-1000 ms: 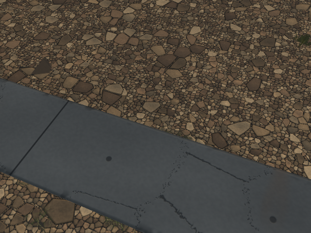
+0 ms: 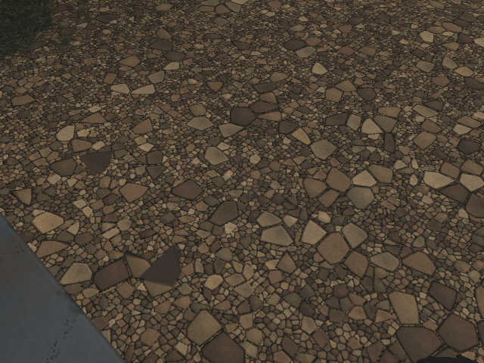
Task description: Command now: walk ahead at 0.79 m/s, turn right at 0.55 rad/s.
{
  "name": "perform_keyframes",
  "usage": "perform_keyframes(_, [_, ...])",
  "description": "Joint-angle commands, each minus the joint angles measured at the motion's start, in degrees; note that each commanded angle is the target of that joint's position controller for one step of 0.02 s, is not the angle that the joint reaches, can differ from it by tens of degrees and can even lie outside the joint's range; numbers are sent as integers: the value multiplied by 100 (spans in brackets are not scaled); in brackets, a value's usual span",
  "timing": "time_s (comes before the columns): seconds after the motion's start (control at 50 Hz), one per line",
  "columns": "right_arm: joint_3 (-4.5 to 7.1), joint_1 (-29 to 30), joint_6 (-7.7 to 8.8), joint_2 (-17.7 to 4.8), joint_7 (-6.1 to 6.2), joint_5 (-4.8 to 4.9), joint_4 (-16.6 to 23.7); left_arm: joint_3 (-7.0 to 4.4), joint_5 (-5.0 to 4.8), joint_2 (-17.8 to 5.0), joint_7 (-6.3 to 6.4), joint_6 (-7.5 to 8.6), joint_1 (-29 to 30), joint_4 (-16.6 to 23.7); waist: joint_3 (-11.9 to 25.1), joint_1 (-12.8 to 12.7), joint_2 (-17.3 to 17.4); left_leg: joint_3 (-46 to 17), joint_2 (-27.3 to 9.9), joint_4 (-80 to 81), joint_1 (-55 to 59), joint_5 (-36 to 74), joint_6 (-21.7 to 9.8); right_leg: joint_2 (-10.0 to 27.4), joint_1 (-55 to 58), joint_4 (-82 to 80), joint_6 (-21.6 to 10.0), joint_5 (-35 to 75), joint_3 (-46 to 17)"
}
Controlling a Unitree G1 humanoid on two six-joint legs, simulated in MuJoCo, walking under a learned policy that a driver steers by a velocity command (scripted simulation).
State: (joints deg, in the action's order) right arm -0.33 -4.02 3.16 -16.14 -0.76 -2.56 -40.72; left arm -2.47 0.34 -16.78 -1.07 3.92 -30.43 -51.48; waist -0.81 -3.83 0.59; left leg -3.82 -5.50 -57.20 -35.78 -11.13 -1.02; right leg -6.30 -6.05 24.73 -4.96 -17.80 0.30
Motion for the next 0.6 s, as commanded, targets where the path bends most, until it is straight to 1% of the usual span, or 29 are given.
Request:
perform_keyframes(0.02, [0, 253, 85, -254, -133, -16, 390, -271, -159, -1024, 2, 198, 645, 585, -709, 429, -48, 538, 337, 1806, 1270, 1841, 107, 982, -1746, -1420, -869, 3467, -1120])
perform_keyframes(0.04, [-14, 193, 79, -119, -162, -45, 308, -316, -186, -1138, -30, 158, 584, 563, -389, 413, -149, 660, 523, 1614, 1661, 2331, 41, 965, -1620, -1120, -732, 4180, -1011])
perform_keyframes(0.06, [35, -241, 80, -131, -135, -133, 132, -320, -177, -1103, -13, 138, 582, 617, 67, 504, -334, 411, 418, 959, 1834, 3041, -123, 1073, -1213, -487, -638, 4787, -982])
perform_keyframes(0.08, [79, -231, 91, -268, -95, -123, 184, -332, -184, -1069, 37, 89, 653, 711, 187, 537, -340, 297, 435, 1157, 1711, 2750, -157, 943, -956, -118, -523, 4764, -953])
perform_keyframes(0.1, [159, 137, 200, -439, -53, -118, 272, -288, -85, -855, 150, 66, 261, 602, 358, 155, -518, -83, 326, 1056, 1014, 3464, -244, 1079, -11, 438, -446, 4107, -1384])
perform_keyframes(0.14, [227, 450, 326, -650, 46, -172, 365, -321, 37, -887, 279, -65, 247, 744, 323, 2, -509, -269, 379, 1657, 263, 2434, -123, 1099, 817, 1379, -382, 3825, -1816])
perform_keyframes(0.16, [95, -505, 303, -453, -65, -344, 187, 10, 768, -187, 164, 279, -579, 273, 124, -58, -484, -376, 6, 2365, 286, 3467, 93, 378, 1016, 2610, 332, 1423, -841])
perform_keyframes(0.18, [169, -1837, 200, -395, -39, -480, -274, 91, 739, -94, -23, 302, -116, 438, 198, 567, -400, 4, 149, 2330, 2575, 3291, 90, 197, -914, 3721, 355, 1260, -819])
perform_keyframes(0.2, [177, -3445, 97, -396, -83, -449, -973, 154, 702, -165, -202, 312, 488, 672, -264, 1175, 54, -84, -66, 2416, 4643, 4745, 267, -110, -3164, 4633, 570, 100, -761])
perform_keyframes(0.22, [202, -4081, 106, -345, -53, -405, -955, 139, 370, -116, -410, 361, 1021, 1084, 159, 1607, 695, -199, -72, 2816, 6596, 3962, 477, -547, -5231, 4809, 471, -869, -729])
perform_keyframes(0.24, [364, -3100, 149, -733, 76, -46, -138, 186, 214, 88, -476, 383, 881, 1276, 873, 1479, 1204, -1556, -906, 3671, 6454, 980, -274, -707, -5506, 5391, 451, -1066, -315])
perform_keyframes(0.26, [293, -3464, 52, -301, 189, -199, -195, 1, 367, -652, -466, 364, 1584, 1019, 293, 2069, 534, -22, -252, 2888, 5170, 2594, -205, -215, -4134, 6259, 379, -1393, -575])
perform_keyframes(0.28, [484, -1449, 200, -845, 255, -2, 99, 60, -614, -36, -149, -3, 1897, 1995, 728, 1074, 2176, -1932, -1151, 3827, 4671, 945, -479, 325, -4671, 5873, 457, -1355, -416])
perform_keyframes(0.3, [496, -570, 278, -777, 276, 259, 169, 177, -514, 105, 67, -205, 2095, 2142, 38, 633, 2290, -2432, -1044, 4767, 3010, 307, -700, 529, -3965, 5385, 468, -1413, -163])
perform_keyframes(0.32, [486, -117, 402, -584, 285, 307, 283, 93, -339, -77, 116, -309, 1861, 1993, -466, 436, 2079, -1956, -880, 4893, 1655, -34, -767, 674, -3257, 4875, 445, -1118, -226])
perform_keyframes(0.34, [415, -1109, 584, 329, 335, 389, -48, -3, -99, -466, 129, -304, 1377, 1287, -250, 1097, 1030, 638, 407, 3988, 2143, 2783, -115, 485, -2525, 4964, 777, -1640, -19])
perform_keyframes(0.36, [460, -1710, 608, 151, 312, 372, -429, -21, 118, -71, 168, -231, 1247, 1326, 223, 801, 577, 1306, 837, 3803, 2040, 3315, 96, 96, -1991, 5039, 906, -1079, 604])
perform_keyframes(0.38, [521, -1648, 599, -134, 390, 267, -470, 27, 200, 99, 143, -183, 1289, 1591, 326, 515, 716, 842, 455, 3486, 1428, 2921, 31, 542, -1656, 4617, 865, 41, 32])
perform_keyframes(0.4, [405, -1385, 551, 122, 504, 209, -345, 67, -57, 179, 49, -108, 1672, 1912, 3, 330, 404, 302, -41, 3751, 368, 2153, -332, 832, -1117, 3490, 829, 1465, -362])
perform_keyframes(0.42, [318, -1022, 386, 204, 515, 78, -153, 133, -188, 352, -19, -99, 1498, 1906, -96, 40, 316, 210, -293, 3993, -531, 2385, -689, 659, -238, 3012, 839, 1791, -143])
perform_keyframes(0.44, [534, -309, 185, -598, 508, 188, 399, 142, -465, 540, -52, -233, 413, 1846, -664, -518, 1160, -911, -1563, 3477, -919, 2606, -1005, 1488, -368, 2079, 641, 1551, -798])
perform_keyframes(0.46, [651, 189, 79, -828, 510, 251, 548, 15, -497, 217, -35, -341, -317, 1704, -75, -927, 832, -1485, -2152, 2636, -310, 2090, -903, 1507, -441, 2232, 427, 1862, -987])
perform_keyframes(0.48, [654, -785, 53, -655, 570, 178, 182, -231, -565, -509, -41, -413, 299, 1869, 757, -483, -280, -2160, -1684, 671, -701, -1144, -535, 1468, -40, 3557, -10, 1515, -2182])
perform_keyframes(0.5, [439, -1495, -128, 71, 360, 265, 270, -521, -203, -1518, -16, -582, 1129, 2111, 1317, -4, -3770, 59, -233, -1279, -1512, -2843, -14, 2274, 740, 1417, -530, 3475, -2442])
perform_keyframes(0.52, [509, -869, -207, -688, 290, 493, 563, -635, -4, -1826, 13, -684, 1045, 2278, 1269, -314, -3778, 410, 655, -2497, -2628, -2731, 76, 2888, 734, -706, -998, 1143, -4212])
perform_keyframes(0.54, [615, -297, -186, -1241, 318, 577, 565, -465, 217, -1435, 49, -608, 1043, 2273, 667, -412, -2358, -230, 517, -2969, -2945, -2106, -81, 2749, 148, -1191, -991, -806, -4912])
perform_keyframes(0.56, [637, -367, -311, -1159, 399, 490, 265, -373, 162, -1116, 116, -593, 1493, 2224, 383, -88, -1318, -344, 373, -3024, -3166, -1465, -94, 2766, -11, -1171, -643, -1554, -4672])
perform_keyframes(0.58, [549, -957, -474, -805, 440, 338, -91, -245, -7, -766, 124, -565, 1810, 2075, 318, 288, -856, -576, 145, -2679, -2815, -994, 72, 2746, -337, -798, -528, -934, -4149])
perform_keyframes(0.6, [532, -1472, -570, -662, 464, 227, -336, -113, -25, -371, 148, -508, 2289, 1972, 279, 680, -731, -896, -13, -2177, -1924, -665, 208, 2555, -1041, -179, -361, 232, -3344])
